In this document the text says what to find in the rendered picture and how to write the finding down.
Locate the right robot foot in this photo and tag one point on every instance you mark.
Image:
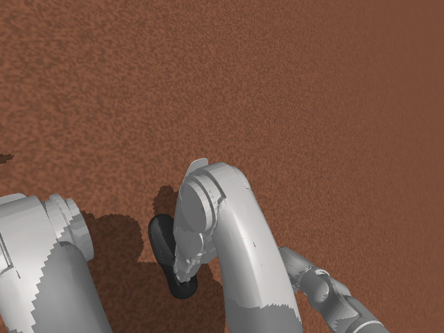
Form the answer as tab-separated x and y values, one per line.
160	233

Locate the right robot hand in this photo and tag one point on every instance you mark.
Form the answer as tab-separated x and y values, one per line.
296	266

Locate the right robot arm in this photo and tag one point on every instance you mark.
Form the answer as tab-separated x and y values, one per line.
341	312

